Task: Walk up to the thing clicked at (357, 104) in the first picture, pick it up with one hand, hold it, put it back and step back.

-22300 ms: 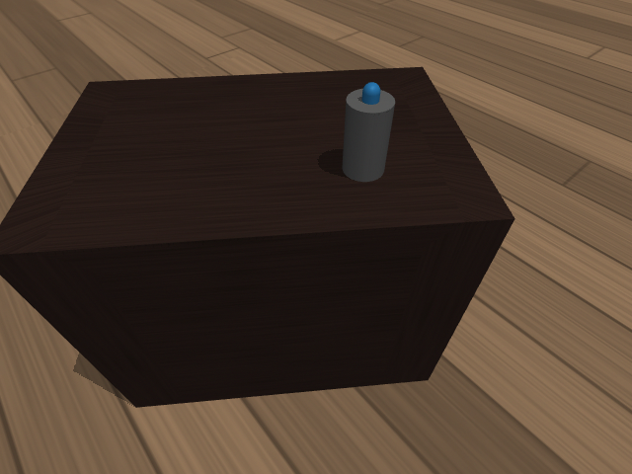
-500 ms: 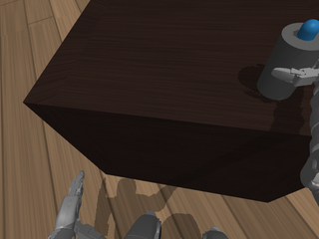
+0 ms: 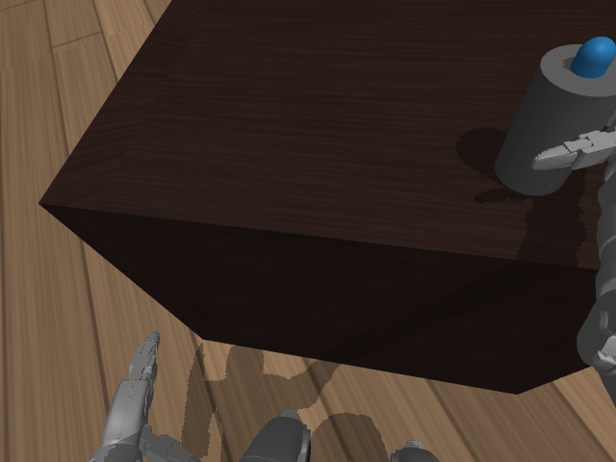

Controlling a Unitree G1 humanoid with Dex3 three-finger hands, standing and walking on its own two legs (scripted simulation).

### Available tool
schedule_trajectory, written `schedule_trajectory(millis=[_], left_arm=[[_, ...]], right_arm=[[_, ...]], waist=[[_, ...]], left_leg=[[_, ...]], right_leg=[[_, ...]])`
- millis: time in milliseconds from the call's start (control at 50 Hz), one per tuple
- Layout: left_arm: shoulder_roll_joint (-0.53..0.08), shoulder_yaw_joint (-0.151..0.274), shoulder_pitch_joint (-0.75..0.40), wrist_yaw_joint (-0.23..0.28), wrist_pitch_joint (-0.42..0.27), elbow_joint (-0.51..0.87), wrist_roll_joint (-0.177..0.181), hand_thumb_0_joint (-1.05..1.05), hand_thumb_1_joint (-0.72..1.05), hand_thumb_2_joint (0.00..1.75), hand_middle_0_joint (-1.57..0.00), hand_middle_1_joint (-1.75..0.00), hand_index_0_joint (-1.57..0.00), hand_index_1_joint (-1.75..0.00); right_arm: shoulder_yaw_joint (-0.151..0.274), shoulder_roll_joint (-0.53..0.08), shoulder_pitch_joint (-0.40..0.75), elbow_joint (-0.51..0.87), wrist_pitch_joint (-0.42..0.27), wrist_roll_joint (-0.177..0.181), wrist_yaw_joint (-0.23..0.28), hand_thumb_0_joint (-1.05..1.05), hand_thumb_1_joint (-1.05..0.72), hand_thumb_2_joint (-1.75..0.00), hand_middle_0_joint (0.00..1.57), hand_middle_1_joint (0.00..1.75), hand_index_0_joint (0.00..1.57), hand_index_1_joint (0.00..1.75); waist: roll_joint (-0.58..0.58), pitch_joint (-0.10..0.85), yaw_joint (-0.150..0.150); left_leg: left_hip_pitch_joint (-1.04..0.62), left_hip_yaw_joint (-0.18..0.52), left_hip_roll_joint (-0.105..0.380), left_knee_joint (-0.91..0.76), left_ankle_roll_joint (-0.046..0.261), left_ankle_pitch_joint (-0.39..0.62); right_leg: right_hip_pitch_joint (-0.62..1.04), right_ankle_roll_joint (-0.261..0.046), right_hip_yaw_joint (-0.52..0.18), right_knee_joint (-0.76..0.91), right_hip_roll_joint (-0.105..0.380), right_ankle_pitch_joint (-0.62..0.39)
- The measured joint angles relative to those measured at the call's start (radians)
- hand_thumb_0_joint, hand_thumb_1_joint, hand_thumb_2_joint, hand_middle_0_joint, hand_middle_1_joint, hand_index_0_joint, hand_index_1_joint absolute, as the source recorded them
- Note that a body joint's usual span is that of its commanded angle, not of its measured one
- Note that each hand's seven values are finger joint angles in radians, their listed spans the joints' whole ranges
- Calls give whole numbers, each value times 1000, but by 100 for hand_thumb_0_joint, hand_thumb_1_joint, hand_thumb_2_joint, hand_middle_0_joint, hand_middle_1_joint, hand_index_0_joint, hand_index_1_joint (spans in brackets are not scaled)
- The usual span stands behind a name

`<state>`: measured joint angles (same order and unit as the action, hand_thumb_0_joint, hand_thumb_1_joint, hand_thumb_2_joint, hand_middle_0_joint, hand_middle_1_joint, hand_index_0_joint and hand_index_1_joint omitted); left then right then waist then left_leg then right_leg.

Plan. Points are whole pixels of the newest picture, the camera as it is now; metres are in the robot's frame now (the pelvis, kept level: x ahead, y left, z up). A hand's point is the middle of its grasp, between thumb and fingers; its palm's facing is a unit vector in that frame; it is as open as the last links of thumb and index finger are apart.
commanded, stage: withdraw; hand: right
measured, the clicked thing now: (560, 116) +0.52 -0.21 +0.13
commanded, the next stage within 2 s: rise in 0.16 s
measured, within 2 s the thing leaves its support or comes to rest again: neither
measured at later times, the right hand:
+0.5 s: hand out of the picture +0.52 -0.32 +0.23, palm faces +0.37 +0.91 -0.20, open 17.5 cm
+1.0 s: hand out of the picture +0.33 -0.28 +0.19, palm faces +0.34 +0.86 -0.39, open 17.6 cm
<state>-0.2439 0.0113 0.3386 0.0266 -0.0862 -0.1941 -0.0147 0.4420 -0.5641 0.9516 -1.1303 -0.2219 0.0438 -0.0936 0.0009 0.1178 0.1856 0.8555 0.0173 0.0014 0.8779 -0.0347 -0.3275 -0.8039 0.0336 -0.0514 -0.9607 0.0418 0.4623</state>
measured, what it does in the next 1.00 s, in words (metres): stands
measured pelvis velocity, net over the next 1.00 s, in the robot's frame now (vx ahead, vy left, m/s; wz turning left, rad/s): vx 0.05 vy -0.01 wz -0.02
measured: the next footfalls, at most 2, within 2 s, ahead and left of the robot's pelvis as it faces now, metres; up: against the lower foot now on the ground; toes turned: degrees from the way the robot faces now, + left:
none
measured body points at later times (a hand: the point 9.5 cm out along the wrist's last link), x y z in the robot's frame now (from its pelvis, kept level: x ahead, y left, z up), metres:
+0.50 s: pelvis +0.03 +0.00 +0.03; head +0.10 +0.00 +0.47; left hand +0.18 +0.27 -0.03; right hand +0.50 -0.37 +0.24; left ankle +0.05 +0.14 -0.68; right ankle +0.00 -0.14 -0.68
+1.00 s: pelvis +0.05 -0.01 +0.04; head +0.05 +0.01 +0.49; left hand +0.20 +0.26 -0.03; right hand +0.31 -0.33 +0.21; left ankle +0.05 +0.14 -0.68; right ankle +0.00 -0.14 -0.68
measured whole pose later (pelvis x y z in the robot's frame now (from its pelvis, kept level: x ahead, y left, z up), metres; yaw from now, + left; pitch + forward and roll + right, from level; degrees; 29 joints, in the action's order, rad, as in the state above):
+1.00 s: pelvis +0.05 -0.01 +0.04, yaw -1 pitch +6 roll +1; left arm -0.26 0.14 0.36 -0.04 0.10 -0.34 0.08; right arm 0.34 -0.43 -0.03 0.02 0.01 0.07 -0.04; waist -0.06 0.12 -0.03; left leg 0.43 0.01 0.03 0.65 -0.04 -0.32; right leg -0.36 0.02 -0.04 -0.68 0.02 0.42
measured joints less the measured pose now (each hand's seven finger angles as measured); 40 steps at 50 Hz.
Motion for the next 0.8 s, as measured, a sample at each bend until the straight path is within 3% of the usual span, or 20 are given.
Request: schedule_trajectory(millis=[140,300,340,420,500,560,620,700,800], left_arm=[[-17,-6,-5,10,16,-49,17,-1,-53,5,-6,-5,-6,-5],[-7,-43,-64,9,23,-203,27,-1,-54,5,-6,-5,-6,-4],[-2,-46,-77,3,32,-197,30,-1,-54,5,-6,-5,-6,-5],[-4,-19,-81,-15,33,-162,38,-1,-54,5,-6,-5,-6,-5],[-37,23,-45,-37,55,-124,48,-1,-53,5,-7,-6,-7,-5],[-61,32,-13,-51,76,-119,59,-1,-53,5,-6,-5,-7,-5],[-59,12,5,-64,97,-126,65,-1,-52,5,-5,-5,-6,-4],[-25,7,10,-80,102,-136,63,-1,-53,6,-5,-5,-6,-3],[-9,43,13,-85,113,-134,69,-1,-53,6,-5,-5,-6,-4]], right_arm=[[39,-50,15,44,55,6,-11,-2,58,-4,10,7,9,7],[4,-185,158,-119,132,6,-97,-2,57,-3,7,6,6,5],[-17,-204,178,-145,147,-35,-96,-2,56,-3,6,5,6,5],[-45,-223,183,-166,164,-81,-58,-2,56,-3,6,5,6,5],[-15,-249,131,-147,185,-113,-29,-2,55,-3,6,5,6,5],[15,-262,83,-119,191,-119,-10,-2,55,-4,6,5,6,5],[29,-246,23,-48,194,-112,8,-2,56,-4,6,5,6,5],[14,-189,-111,85,187,-89,26,-2,57,-4,6,6,6,6],[-57,-55,-398,404,215,-43,33,-2,58,-4,6,5,5,5]], waist=[[-7,6,-11],[-34,18,-36],[-37,12,-44],[-39,-6,-54],[-31,-4,-57],[-19,-3,-65],[-6,3,-83],[-17,29,-113],[-62,51,-165]], left_leg=[[-71,-4,-1,-50,2,2],[-137,-13,3,-112,3,12],[-148,-9,5,-123,1,15],[-180,-4,13,-155,-2,25],[-197,5,17,-181,-4,32],[-211,8,16,-197,-3,35],[-229,4,13,-214,-1,38],[-269,-8,8,-236,5,37],[-339,-10,11,-250,11,30]], right_leg=[[71,1,-1,54,3,-6],[133,0,-7,118,2,-21],[148,-1,-2,135,0,-27],[184,-5,4,177,-7,-42],[209,-7,14,214,-11,-54],[225,-6,18,232,-9,-57],[240,-4,15,244,-6,-58],[268,-3,5,249,0,-51],[335,-11,6,257,-1,-38]])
